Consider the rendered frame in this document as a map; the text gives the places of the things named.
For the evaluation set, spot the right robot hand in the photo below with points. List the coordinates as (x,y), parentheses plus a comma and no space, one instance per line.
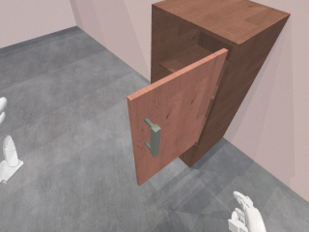
(248,221)

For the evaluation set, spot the cupboard door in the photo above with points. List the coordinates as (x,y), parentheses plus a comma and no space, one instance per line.
(176,103)

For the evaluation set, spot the handle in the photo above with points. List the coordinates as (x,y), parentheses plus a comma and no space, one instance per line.
(155,138)

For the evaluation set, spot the left robot hand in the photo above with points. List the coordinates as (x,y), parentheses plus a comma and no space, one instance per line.
(11,164)

